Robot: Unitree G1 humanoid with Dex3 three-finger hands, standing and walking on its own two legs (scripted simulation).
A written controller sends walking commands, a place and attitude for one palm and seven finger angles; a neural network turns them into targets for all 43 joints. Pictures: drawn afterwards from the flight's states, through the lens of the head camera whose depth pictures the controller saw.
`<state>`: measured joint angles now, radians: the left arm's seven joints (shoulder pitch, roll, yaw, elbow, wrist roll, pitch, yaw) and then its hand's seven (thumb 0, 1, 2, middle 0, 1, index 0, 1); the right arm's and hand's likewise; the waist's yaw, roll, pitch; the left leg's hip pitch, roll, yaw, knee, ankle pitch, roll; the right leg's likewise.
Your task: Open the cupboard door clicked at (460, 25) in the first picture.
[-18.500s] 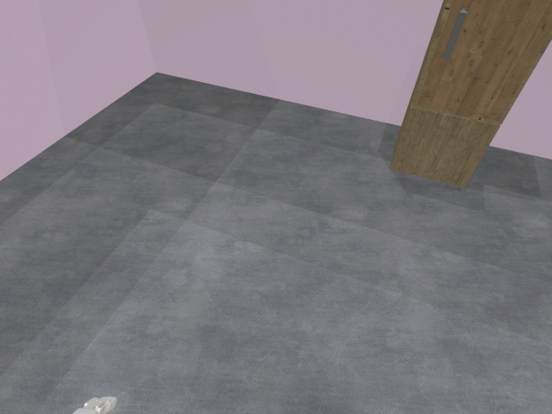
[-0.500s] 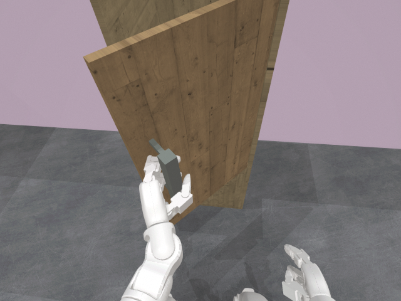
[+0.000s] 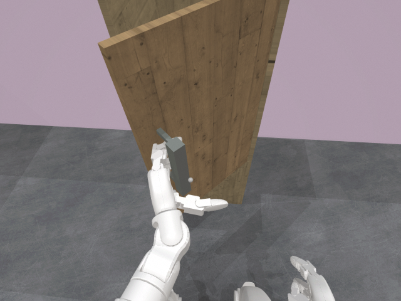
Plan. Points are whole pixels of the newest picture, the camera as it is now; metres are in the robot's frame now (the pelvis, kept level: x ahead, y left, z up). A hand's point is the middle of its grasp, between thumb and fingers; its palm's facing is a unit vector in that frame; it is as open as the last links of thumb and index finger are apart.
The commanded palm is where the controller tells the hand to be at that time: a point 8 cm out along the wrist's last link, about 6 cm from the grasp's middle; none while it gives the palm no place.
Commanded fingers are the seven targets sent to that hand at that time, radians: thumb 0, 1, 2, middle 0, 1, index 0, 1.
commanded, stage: open thumb and fingers to let go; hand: left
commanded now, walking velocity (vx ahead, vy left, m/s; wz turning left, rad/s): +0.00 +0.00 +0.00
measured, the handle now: (173, 163) +0.38 +0.07 +0.05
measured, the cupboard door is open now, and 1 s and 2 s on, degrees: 46 49 49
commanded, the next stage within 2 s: slide the hand sideways off the handle in 0.14 s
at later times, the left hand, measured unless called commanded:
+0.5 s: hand (187, 197) +0.30 +0.04 +0.06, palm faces -0.24 -0.97 -0.03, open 16.3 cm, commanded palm +0.29 +0.09 +0.05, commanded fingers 0.00 -0.50 0.30 -0.15 -0.30 -0.15 -0.30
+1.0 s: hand (165, 217) +0.26 +0.07 +0.06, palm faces -0.12 -0.99 +0.01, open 16.3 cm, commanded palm +0.24 +0.13 +0.05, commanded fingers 0.00 -0.50 0.30 -0.15 -0.30 -0.15 -0.30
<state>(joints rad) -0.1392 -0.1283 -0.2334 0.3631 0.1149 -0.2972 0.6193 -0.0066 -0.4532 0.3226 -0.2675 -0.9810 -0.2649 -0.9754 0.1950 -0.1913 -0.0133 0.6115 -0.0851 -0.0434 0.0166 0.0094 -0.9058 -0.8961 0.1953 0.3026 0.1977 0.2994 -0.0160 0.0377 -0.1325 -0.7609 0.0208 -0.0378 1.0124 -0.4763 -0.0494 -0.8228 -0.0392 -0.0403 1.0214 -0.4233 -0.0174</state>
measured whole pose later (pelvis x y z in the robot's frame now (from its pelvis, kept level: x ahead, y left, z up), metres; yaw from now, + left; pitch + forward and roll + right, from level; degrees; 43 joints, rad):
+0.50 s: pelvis -0.01 +0.02 +0.00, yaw +0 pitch +11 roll +0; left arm -0.14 0.02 -0.26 0.33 -0.05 -0.30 0.04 -0.01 -0.50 0.30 -0.21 -0.35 -0.14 -0.37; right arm 0.22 -0.23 0.01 0.55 -0.01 -0.06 -0.02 0.01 -0.91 -0.90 0.20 0.30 0.20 0.30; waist 0.00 0.05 -0.09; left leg -0.74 0.00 -0.03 1.03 -0.48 -0.02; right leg -0.79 -0.06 -0.03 1.02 -0.42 0.01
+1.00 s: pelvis +0.01 +0.02 -0.01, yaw +0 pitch +12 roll +0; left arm 0.28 0.04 -0.24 -0.07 -0.01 -0.30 0.04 -0.01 -0.50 0.30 -0.16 -0.31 -0.16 -0.31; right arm 0.24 -0.20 0.02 0.43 -0.01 -0.06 0.00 0.01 -0.90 -0.90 0.20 0.30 0.20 0.30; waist 0.01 0.03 -0.12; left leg -0.75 0.00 -0.02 1.07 -0.53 -0.02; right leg -0.81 -0.06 -0.02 1.06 -0.47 0.01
